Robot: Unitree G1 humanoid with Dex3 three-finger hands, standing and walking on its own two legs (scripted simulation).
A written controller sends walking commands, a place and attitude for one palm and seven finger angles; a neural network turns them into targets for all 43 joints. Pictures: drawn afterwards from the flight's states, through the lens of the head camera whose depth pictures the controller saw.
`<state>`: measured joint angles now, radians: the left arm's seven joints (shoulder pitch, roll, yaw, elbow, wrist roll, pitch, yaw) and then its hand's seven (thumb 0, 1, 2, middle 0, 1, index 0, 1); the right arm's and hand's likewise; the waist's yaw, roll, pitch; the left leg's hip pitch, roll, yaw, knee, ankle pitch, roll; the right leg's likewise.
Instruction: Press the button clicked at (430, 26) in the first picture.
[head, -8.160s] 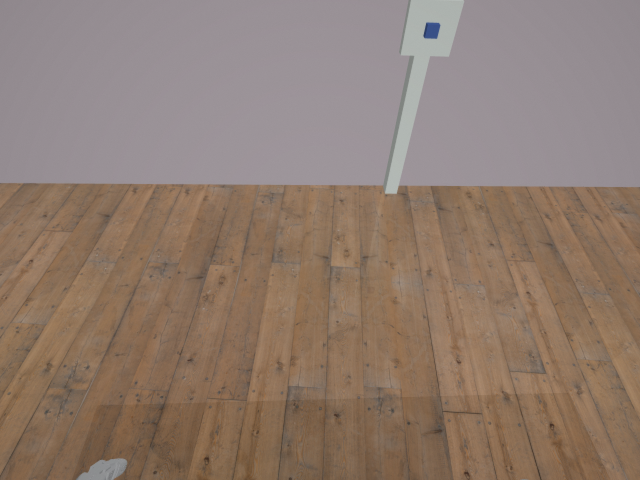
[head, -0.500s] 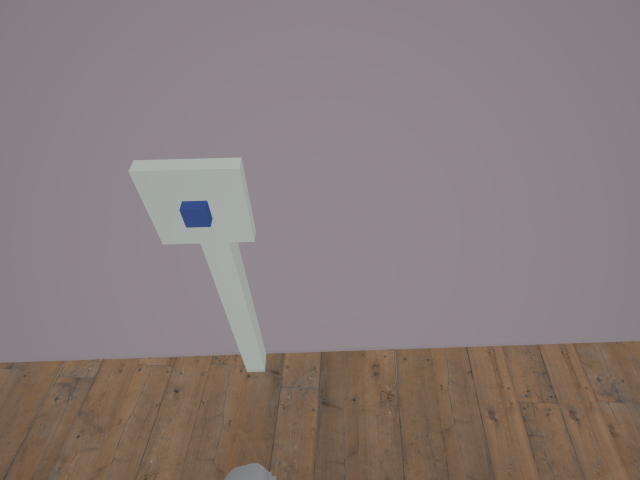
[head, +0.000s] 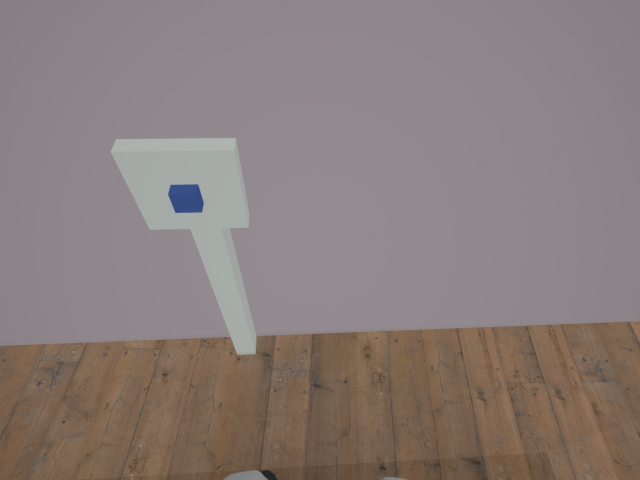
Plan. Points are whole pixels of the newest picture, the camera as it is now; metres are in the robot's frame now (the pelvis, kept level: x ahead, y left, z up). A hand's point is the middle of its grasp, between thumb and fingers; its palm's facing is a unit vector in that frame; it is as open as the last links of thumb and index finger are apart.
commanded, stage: come to a stop and stand still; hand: left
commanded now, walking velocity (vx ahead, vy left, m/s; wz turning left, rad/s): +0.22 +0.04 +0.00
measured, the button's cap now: (187, 197) +0.52 +0.26 +0.01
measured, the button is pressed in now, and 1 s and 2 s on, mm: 0 0 0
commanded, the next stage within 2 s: look again from close up in 1.08 s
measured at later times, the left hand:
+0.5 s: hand out of the picture -0.07 +0.11 -0.15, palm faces +0.16 -0.96 -0.22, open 7.3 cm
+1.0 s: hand out of the picture -0.01 +0.19 -0.17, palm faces +0.07 -0.98 -0.17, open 7.3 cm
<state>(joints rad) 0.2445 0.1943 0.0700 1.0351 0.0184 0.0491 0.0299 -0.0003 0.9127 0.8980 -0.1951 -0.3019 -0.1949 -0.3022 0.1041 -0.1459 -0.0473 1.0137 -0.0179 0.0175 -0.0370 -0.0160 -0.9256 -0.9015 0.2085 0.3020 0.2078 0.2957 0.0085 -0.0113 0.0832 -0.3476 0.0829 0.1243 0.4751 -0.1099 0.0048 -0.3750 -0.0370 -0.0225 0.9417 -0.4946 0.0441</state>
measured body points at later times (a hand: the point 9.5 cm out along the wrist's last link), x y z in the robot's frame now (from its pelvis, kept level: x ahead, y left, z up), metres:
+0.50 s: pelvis -0.03 -0.05 +0.02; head -0.01 -0.08 +0.47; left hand -0.08 +0.16 -0.13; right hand -0.03 -0.28 -0.16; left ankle -0.06 +0.11 -0.68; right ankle -0.03 -0.14 -0.73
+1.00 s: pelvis -0.02 +0.02 +0.01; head -0.02 +0.03 +0.46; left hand -0.01 +0.24 -0.16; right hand +0.02 -0.21 -0.14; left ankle -0.04 +0.12 -0.73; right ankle -0.03 -0.14 -0.73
